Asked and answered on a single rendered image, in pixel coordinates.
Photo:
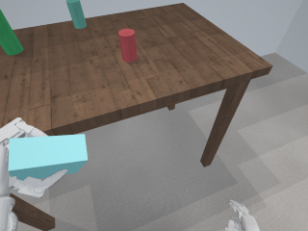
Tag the sponge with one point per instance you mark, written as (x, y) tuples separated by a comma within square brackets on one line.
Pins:
[(40, 157)]

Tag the right robot hand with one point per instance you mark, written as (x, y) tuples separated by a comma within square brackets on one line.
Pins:
[(247, 223)]

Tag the left robot hand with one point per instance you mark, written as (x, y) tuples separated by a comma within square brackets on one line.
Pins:
[(31, 186)]

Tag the left robot forearm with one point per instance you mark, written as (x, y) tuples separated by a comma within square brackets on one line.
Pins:
[(8, 219)]

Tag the table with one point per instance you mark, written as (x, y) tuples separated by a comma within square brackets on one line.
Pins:
[(67, 81)]

